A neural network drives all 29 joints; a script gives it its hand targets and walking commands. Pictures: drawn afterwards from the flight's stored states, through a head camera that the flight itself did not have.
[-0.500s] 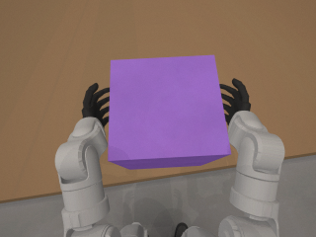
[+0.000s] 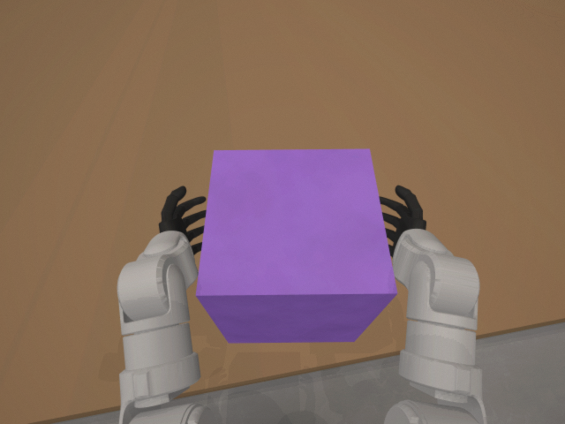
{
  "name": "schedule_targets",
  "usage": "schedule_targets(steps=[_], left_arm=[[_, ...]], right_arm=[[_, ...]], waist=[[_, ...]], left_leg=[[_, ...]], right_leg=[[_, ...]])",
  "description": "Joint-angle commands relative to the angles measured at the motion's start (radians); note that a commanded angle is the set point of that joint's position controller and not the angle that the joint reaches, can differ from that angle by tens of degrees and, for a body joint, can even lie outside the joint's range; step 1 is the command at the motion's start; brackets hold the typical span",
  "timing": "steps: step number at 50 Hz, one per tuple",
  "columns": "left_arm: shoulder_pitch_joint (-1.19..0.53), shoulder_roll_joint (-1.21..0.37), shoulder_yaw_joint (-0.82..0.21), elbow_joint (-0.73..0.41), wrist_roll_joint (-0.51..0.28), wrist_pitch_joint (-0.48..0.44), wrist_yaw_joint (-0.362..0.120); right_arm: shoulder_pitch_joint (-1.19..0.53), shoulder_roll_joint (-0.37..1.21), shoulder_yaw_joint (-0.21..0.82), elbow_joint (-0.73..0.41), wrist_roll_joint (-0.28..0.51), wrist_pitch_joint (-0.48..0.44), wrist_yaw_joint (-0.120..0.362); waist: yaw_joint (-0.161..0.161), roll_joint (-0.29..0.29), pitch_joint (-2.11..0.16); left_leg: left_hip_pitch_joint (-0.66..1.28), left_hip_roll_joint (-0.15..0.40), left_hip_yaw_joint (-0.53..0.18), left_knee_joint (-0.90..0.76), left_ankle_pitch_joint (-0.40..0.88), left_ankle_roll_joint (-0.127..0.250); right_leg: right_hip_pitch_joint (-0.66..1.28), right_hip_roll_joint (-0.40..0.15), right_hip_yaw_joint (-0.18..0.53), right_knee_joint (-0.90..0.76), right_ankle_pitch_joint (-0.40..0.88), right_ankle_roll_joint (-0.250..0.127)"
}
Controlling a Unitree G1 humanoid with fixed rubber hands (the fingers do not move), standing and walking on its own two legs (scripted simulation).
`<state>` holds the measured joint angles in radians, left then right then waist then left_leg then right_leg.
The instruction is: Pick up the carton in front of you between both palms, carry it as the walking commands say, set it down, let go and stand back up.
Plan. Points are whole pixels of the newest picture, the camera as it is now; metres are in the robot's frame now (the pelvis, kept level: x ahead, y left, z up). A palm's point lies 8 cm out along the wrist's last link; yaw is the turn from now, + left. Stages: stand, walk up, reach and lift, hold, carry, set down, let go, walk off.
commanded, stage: carry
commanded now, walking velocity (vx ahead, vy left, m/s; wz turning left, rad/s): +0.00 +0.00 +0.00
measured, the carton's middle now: (291, 256) +0.35 +0.00 +0.03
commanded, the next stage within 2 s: none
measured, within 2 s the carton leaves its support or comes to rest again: neither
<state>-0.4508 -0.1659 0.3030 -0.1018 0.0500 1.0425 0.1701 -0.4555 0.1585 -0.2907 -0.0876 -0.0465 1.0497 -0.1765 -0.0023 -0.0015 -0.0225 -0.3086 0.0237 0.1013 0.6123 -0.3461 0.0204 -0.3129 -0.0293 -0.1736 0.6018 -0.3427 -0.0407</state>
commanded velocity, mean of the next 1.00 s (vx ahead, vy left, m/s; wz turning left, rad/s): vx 0.00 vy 0.00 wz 0.00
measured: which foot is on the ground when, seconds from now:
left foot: down 0.00-1.00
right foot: down 0.00-1.00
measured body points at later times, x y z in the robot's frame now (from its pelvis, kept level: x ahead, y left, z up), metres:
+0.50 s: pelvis -0.02 +0.01 +0.00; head -0.03 +0.01 +0.45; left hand +0.31 +0.17 +0.10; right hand +0.31 -0.15 +0.10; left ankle -0.05 +0.10 -0.73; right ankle -0.04 -0.08 -0.73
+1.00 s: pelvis -0.05 +0.00 +0.00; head -0.06 +0.00 +0.45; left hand +0.29 +0.16 +0.11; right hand +0.29 -0.15 +0.11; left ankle -0.05 +0.10 -0.73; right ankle -0.04 -0.08 -0.73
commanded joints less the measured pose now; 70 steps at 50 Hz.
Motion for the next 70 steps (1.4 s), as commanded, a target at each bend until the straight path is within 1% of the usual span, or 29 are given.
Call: schedule_targets(steps=[1,6,8,11,17,23,27,37,52,70], left_arm=[[-0.55,-0.735,-0.648,-0.041,-0.145,-0.044,0.003],[-0.502,-0.711,-0.643,-0.026,-0.14,-0.062,0.011],[-0.498,-0.708,-0.641,-0.018,-0.139,-0.063,0.011],[-0.502,-0.707,-0.637,-0.006,-0.136,-0.063,0.01],[-0.533,-0.711,-0.627,0.021,-0.131,-0.062,0.01],[-0.542,-0.708,-0.602,0.068,-0.118,-0.051,0.015],[-0.558,-0.716,-0.587,0.095,-0.114,-0.043,0.016],[-0.597,-0.743,-0.578,0.116,-0.119,-0.039,0.015],[-0.595,-0.74,-0.583,0.095,-0.122,-0.041,0.014],[-0.597,-0.736,-0.579,0.097,-0.121,-0.036,0.012]], right_arm=[[-0.565,0.74,0.644,-0.068,0.147,-0.057,-0.002],[-0.511,0.708,0.631,-0.053,0.136,-0.075,-0.009],[-0.505,0.703,0.625,-0.047,0.132,-0.076,-0.009],[-0.506,0.7,0.618,-0.037,0.127,-0.077,-0.009],[-0.538,0.703,0.605,-0.012,0.119,-0.074,-0.009],[-0.551,0.704,0.585,0.038,0.109,-0.062,-0.012],[-0.566,0.713,0.571,0.067,0.105,-0.054,-0.012],[-0.604,0.742,0.563,0.088,0.106,-0.05,-0.012],[-0.607,0.748,0.576,0.07,0.114,-0.051,-0.011],[-0.607,0.748,0.572,0.077,0.11,-0.045,-0.012]], waist=[[0.003,0.006,-0.48],[0.005,0.012,-0.483],[0.006,0.015,-0.478],[0.007,0.013,-0.465],[0.007,0.008,-0.406],[0.008,0.01,-0.368],[0.008,0.01,-0.353],[0.007,0.006,-0.357],[0.006,0.001,-0.377],[0.007,-0.001,-0.373]], left_leg=[[0.185,0.112,-0.088,-0.002,0.7,0.033],[0.212,0.128,-0.096,0.0,0.731,0.038],[0.213,0.134,-0.098,-0.003,0.723,0.039],[0.203,0.137,-0.098,-0.013,0.663,0.036],[0.163,0.138,-0.102,-0.068,0.501,0.032],[0.146,0.137,-0.108,-0.113,0.422,0.027],[0.134,0.136,-0.109,-0.134,0.376,0.027],[0.122,0.133,-0.107,-0.149,0.318,0.027],[0.119,0.129,-0.104,-0.141,0.303,0.026],[0.113,0.128,-0.101,-0.145,0.275,0.021]], right_leg=[[0.237,-0.117,0.104,0.009,0.717,-0.014],[0.214,-0.118,0.106,0.011,0.66,-0.008],[0.207,-0.12,0.108,0.007,0.633,-0.006],[0.204,-0.128,0.114,-0.002,0.595,-0.005],[0.19,-0.133,0.124,-0.051,0.469,-0.003],[0.176,-0.132,0.129,-0.094,0.378,0.001],[0.168,-0.133,0.131,-0.115,0.341,0.0],[0.159,-0.136,0.136,-0.135,0.314,-0.005],[0.157,-0.14,0.141,-0.137,0.321,-0.012],[0.148,-0.144,0.145,-0.15,0.313,-0.017]])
